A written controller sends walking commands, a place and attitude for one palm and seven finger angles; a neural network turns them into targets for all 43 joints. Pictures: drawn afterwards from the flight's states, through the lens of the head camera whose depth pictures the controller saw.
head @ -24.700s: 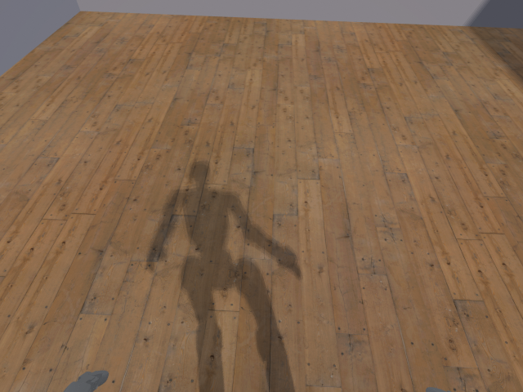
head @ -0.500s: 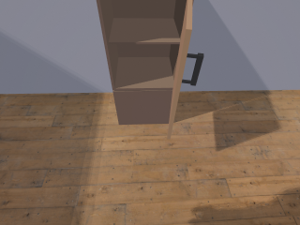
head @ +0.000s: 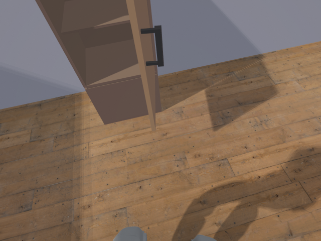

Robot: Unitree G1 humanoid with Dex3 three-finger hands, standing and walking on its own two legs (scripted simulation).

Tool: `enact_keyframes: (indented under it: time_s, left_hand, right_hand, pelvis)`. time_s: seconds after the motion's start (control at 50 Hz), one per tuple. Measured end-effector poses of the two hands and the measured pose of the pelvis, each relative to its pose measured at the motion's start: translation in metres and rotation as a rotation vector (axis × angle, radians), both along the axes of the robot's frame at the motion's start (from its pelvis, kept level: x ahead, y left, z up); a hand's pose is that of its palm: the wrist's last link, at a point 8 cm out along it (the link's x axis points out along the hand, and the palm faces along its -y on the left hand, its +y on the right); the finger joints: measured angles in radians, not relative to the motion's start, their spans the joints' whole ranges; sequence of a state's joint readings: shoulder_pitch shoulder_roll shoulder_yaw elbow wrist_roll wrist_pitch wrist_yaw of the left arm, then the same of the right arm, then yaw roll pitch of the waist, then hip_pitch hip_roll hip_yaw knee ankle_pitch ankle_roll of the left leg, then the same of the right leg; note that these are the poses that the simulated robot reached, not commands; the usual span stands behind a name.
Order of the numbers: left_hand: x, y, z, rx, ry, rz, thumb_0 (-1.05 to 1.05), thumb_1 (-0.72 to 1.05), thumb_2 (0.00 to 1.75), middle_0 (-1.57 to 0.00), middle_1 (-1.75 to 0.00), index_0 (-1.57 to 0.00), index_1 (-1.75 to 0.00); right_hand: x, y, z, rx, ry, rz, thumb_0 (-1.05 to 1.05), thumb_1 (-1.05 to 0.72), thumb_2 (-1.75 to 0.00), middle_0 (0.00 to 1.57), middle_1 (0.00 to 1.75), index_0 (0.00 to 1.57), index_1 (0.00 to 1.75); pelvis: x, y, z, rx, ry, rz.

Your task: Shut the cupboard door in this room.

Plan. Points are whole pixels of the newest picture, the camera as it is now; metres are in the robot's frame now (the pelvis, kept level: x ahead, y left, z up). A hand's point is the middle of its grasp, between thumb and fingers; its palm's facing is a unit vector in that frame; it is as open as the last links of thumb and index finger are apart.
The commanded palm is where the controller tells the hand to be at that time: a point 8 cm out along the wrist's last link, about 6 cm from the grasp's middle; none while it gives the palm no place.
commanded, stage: walk around to get in front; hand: left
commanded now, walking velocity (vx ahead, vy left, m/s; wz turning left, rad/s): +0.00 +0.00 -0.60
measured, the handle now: (153, 48) +0.63 +0.08 +0.10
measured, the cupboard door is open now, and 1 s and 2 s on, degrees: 78 78 78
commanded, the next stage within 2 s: none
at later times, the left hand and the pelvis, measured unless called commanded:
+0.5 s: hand (80, 239) +0.12 +0.26 -0.16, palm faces -0.19 -0.95 -0.26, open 7.4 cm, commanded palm none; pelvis +0.02 +0.06 +0.01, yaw -16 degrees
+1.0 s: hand (131, 190) +0.26 +0.14 -0.15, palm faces -0.63 -0.75 -0.21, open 7.4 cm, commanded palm none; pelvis +0.04 +0.06 +0.01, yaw -37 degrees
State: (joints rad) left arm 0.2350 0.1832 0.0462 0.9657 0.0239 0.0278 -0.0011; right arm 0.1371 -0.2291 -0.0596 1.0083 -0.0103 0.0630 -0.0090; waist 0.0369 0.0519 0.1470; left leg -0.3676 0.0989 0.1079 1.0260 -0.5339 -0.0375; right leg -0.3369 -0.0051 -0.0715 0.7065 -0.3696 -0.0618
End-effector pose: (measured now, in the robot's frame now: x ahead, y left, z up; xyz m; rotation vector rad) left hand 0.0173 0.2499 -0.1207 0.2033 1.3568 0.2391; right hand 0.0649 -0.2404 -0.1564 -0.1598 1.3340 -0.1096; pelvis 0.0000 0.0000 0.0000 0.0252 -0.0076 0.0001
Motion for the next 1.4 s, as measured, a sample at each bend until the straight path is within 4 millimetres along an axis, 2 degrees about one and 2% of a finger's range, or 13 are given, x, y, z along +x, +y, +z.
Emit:
enact_keyframes:
  time_s: [0.1,0.2,0.32,0.44,0.54,0.68,0.76,0.84,0.96,1.06,1.12,1.2,1.4]
  left_hand:
    - [0.007,-0.017,0.008,-0.028,0.03,-0.039,0.01,0.9,0.9,-0.2,-0.3,-0.21,-0.3]
    - [0.025,-0.016,0.012,-0.036,0.02,-0.09,0.01,0.9,0.9,-0.2,-0.3,-0.21,-0.3]
    - [0.054,0.004,0.012,-0.025,-0.015,-0.153,0.01,0.9,0.9,-0.2,-0.3,-0.21,-0.3]
    - [0.085,0.038,0.004,-0.022,-0.032,-0.224,0.01,0.9,0.9,-0.2,-0.3,-0.21,-0.3]
    - [0.121,0.066,-0.011,-0.034,-0.043,-0.294,0.01,0.9,0.9,-0.2,-0.3,-0.21,-0.3]
    - [0.173,0.069,0.0,-0.063,-0.074,-0.423,0.01,0.91,0.9,-0.19,-0.3,-0.2,-0.3]
    - [0.197,0.056,0.0,-0.075,-0.069,-0.496,0.01,0.91,0.9,-0.19,-0.3,-0.2,-0.3]
    - [0.22,0.026,-0.002,-0.094,-0.067,-0.583,0.01,0.91,0.9,-0.19,-0.3,-0.2,-0.3]
    - [0.256,-0.045,0.0,-0.124,-0.118,-0.741,0.01,0.91,0.9,-0.19,-0.3,-0.2,-0.3]
    - [0.278,-0.108,0.005,-0.123,-0.23,-0.862,0.01,0.91,0.9,-0.19,-0.3,-0.2,-0.3]
    - [0.277,-0.124,0.014,-0.11,-0.257,-0.885,0.01,0.91,0.9,-0.19,-0.3,-0.2,-0.3]
    - [0.266,-0.128,0.023,-0.084,-0.222,-0.903,0.0,0.9,0.9,-0.2,-0.3,-0.21,-0.3]
    - [0.248,-0.104,0.02,-0.058,-0.105,-0.922,0.01,0.9,0.9,-0.2,-0.3,-0.21,-0.3]
  right_hand:
    - [0.016,-0.018,0.022,-0.029,-0.064,-0.034,0.01,-0.91,-0.9,0.2,0.3,0.2,0.3]
    - [0.033,-0.029,0.036,-0.065,-0.138,-0.074,0.01,-0.91,-0.9,0.2,0.3,0.2,0.3]
    - [0.045,-0.024,0.048,-0.094,-0.202,-0.114,0.01,-0.91,-0.9,0.2,0.3,0.2,0.3]
    - [0.047,0.003,0.058,-0.118,-0.251,-0.159,0.01,-0.91,-0.9,0.2,0.3,0.2,0.3]
    - [0.021,0.032,0.062,-0.146,-0.249,-0.213,0.0,-0.91,-0.9,0.2,0.3,0.21,0.3]
    - [-0.046,0.062,0.07,-0.156,-0.124,-0.348,0.0,-0.9,-0.9,0.2,0.3,0.21,0.3]
    - [-0.084,0.077,0.068,-0.152,-0.064,-0.447,0.01,-0.9,-0.9,0.2,0.3,0.21,0.3]
    - [-0.125,0.09,0.062,-0.135,0.0,-0.553,0.0,-0.9,-0.9,0.2,0.3,0.21,0.3]
    - [-0.182,0.104,0.045,-0.085,0.092,-0.701,0.0,-0.9,-0.9,0.2,0.3,0.21,0.3]
    - [-0.216,0.1,0.017,-0.025,0.131,-0.796,0.01,-0.9,-0.9,0.2,0.3,0.21,0.3]
    - [-0.215,0.089,0.015,-0.016,0.12,-0.826,0.01,-0.91,-0.9,0.2,0.3,0.2,0.3]
    - [-0.194,0.064,0.022,-0.031,0.019,-0.838,0.01,-0.91,-0.9,0.2,0.3,0.2,0.3]
    - [-0.146,0.02,0.04,-0.117,-0.159,-0.842,0.0,-0.91,-0.9,0.2,0.3,0.2,0.3]
  pelvis:
    - [0.002,-0.008,0.014,0.01,0.024,-0.059]
    - [0.008,-0.006,0.019,0.008,0.039,-0.113]
    - [0.015,0.009,0.02,-0.002,0.044,-0.176]
    - [0.02,0.037,0.016,-0.018,0.05,-0.243]
    - [0.025,0.064,0.01,-0.032,0.041,-0.308]
    - [0.035,0.081,0.023,-0.069,0.04,-0.41]
    - [0.04,0.083,0.024,-0.067,0.042,-0.466]
    - [0.041,0.08,0.022,-0.057,0.039,-0.524]
    - [0.039,0.065,0.014,-0.035,0.033,-0.612]
    - [0.033,0.041,-0.002,-0.013,0.026,-0.681]
    - [0.029,0.033,0.002,-0.011,0.008,-0.712]
    - [0.026,0.026,0.012,0.003,0.001,-0.765]
    - [0.035,0.027,0.019,0.014,0.019,-0.869]
